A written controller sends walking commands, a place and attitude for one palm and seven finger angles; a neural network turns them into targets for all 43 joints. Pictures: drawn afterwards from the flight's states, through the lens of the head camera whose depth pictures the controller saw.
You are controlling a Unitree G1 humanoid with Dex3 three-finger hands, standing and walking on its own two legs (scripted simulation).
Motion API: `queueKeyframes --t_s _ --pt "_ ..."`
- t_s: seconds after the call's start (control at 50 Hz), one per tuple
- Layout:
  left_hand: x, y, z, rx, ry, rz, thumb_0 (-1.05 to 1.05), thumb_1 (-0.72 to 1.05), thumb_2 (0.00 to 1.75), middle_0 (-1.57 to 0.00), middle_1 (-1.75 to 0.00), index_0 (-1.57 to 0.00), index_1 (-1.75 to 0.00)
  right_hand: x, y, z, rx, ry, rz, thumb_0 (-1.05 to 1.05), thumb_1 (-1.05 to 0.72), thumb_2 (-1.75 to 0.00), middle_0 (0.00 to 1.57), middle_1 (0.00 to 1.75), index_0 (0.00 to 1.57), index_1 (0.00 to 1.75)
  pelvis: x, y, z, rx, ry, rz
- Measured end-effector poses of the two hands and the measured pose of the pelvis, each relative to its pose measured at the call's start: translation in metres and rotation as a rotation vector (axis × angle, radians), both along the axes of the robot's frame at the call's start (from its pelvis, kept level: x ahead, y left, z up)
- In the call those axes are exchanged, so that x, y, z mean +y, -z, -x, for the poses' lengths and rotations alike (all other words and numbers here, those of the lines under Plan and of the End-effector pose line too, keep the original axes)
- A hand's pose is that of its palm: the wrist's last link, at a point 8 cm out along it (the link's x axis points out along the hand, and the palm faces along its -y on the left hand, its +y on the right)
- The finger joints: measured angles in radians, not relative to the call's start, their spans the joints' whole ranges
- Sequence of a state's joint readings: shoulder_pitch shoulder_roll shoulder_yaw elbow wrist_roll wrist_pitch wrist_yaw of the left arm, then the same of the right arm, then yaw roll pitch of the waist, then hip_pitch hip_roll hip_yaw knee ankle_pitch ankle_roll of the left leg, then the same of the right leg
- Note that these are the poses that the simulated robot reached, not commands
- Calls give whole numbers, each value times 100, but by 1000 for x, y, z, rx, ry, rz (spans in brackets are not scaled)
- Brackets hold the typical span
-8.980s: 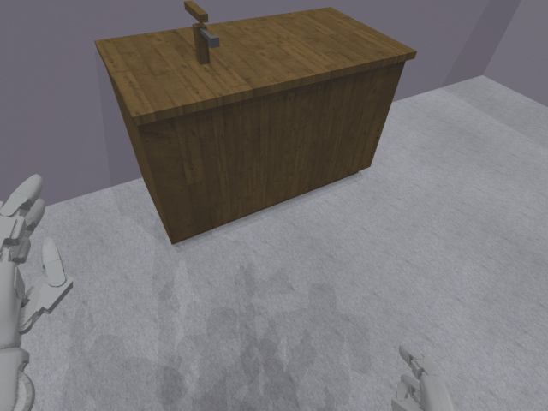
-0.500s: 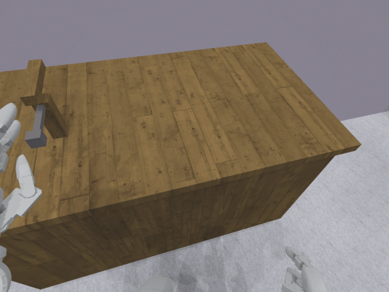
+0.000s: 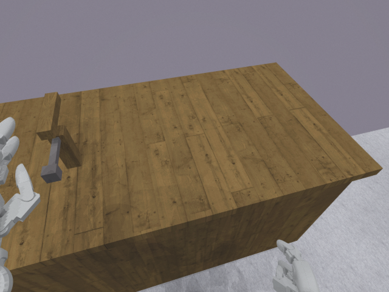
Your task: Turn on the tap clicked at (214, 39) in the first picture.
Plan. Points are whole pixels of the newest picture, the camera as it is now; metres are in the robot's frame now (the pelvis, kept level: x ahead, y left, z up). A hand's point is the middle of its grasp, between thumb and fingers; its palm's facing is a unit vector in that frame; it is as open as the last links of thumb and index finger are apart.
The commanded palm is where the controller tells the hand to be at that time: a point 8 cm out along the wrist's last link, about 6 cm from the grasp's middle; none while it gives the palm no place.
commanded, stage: come to a stop and stand still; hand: left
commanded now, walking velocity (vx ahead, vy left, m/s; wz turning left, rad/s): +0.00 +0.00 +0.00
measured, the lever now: (51, 173) +0.31 +0.33 +0.07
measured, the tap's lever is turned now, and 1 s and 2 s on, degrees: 0 0 0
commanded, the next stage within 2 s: look again from close up in 0.46 s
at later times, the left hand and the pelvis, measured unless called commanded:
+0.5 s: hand (40, 187) +0.22 +0.27 +0.16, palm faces +0.44 -0.83 -0.35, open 7.4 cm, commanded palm +0.18 +0.29 +0.18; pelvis +0.02 +0.01 +0.01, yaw +1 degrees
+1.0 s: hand (24, 184) +0.23 +0.29 +0.16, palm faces +0.41 -0.82 -0.41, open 7.4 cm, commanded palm +0.16 +0.30 +0.18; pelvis +0.01 +0.02 +0.00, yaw +1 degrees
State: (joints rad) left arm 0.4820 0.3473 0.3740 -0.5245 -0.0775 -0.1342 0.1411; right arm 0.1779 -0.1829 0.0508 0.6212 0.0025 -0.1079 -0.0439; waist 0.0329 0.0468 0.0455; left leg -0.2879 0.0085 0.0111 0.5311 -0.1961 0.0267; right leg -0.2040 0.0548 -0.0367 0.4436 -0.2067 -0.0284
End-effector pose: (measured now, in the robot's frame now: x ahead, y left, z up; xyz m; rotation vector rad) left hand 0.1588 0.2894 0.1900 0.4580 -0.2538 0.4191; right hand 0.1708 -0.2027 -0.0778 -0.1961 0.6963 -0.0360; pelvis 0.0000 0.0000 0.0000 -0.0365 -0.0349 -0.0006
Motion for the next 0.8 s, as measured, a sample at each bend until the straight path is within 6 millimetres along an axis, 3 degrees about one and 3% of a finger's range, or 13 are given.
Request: queueKeyframes --t_s 0.12,0.24,0.36,0.56,0.62,0.68,0.72,0.8 --pt "11 27 -24 38 -42 130 1 89 90 -21 -30 -21 -30 -17 -14 -5 15 40 85 2 -90 -89 20 30 20 30 5 -5 -11 0 -2 -12" --pt "-4 11 -40 -15 62 84 2 90 90 -21 -30 -21 -30 -20 -27 -20 -22 47 114 2 -90 -89 20 30 20 30 7 -7 -17 15 -8 -11" --pt "2 -1 -35 9 72 -1 1 89 90 -21 -30 -21 -30 -12 -27 -33 -33 50 79 2 -90 -89 20 30 20 30 9 -8 -23 27 -7 -10" --pt "11 17 -22 41 -30 100 1 89 90 -21 -30 -21 -30 5 -20 -39 -22 -5 50 2 -90 -89 20 30 20 30 9 -8 -22 11 -16 -12" --pt "35 -4 -34 -51 -37 -58 2 89 90 -22 -30 -22 -30 9 -19 -34 -14 -68 64 2 -90 -89 20 30 20 30 4 -6 -14 27 -30 -7" --pt "50 -8 -44 -112 -69 -27 1 89 90 -21 -30 -21 -30 9 -21 -27 -22 -67 41 2 -90 -89 20 30 20 30 4 -5 -7 21 -10 -9" --pt "41 -3 -47 -113 -30 7 1 90 90 -21 -30 -21 -30 6 -22 -21 -41 -51 30 2 -90 -89 21 30 20 30 9 -5 -5 19 -2 -10" --pt "2 13 -41 -39 139 39 1 90 90 -20 -30 -20 -30 1 -22 -6 -52 3 26 2 -90 -89 21 30 20 30 19 -4 -5 19 9 -14"
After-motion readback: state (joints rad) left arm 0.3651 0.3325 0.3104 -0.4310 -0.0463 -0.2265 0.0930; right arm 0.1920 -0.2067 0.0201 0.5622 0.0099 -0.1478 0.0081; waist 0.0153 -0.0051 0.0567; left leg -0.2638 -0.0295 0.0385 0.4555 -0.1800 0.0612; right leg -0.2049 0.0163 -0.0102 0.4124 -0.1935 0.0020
